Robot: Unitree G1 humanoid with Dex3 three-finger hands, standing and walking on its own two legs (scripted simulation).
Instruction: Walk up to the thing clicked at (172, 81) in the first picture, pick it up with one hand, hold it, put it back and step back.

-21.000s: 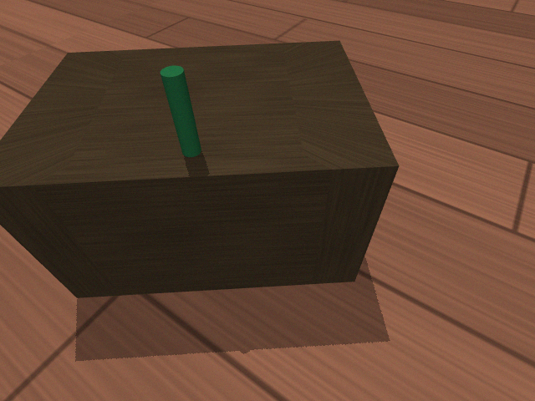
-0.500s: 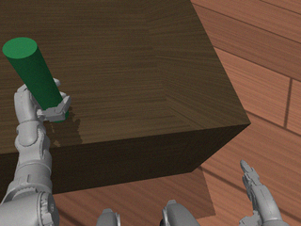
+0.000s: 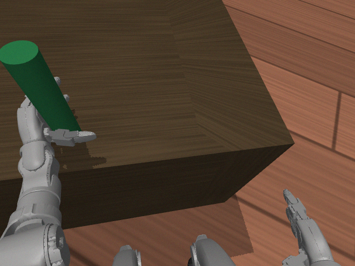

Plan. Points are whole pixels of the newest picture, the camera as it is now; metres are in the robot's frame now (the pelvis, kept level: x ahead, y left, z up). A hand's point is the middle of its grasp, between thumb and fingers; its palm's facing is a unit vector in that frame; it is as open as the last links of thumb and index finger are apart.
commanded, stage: withdraw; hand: left
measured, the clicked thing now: (50, 102) +0.47 +0.21 +0.09
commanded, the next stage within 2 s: rise in 0.40 s
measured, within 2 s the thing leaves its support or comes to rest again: neither
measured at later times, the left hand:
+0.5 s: hand out of the picture +0.47 +0.28 +0.15, palm faces +0.25 -0.97 -0.04, open 17.7 cm
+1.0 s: hand out of the picture +0.36 +0.35 +0.12, palm faces +0.41 -0.82 -0.40, open 17.6 cm
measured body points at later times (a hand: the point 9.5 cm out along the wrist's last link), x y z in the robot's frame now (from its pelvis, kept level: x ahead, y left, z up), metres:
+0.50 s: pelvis +0.01 +0.00 +0.03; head +0.08 +0.02 +0.47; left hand +0.45 +0.33 +0.16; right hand +0.16 -0.26 +0.01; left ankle +0.03 +0.13 -0.65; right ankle +0.02 -0.15 -0.65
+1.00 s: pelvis +0.03 +0.01 +0.06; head +0.07 +0.01 +0.51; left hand +0.33 +0.39 +0.14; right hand +0.19 -0.25 +0.00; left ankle +0.03 +0.13 -0.65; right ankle +0.02 -0.15 -0.65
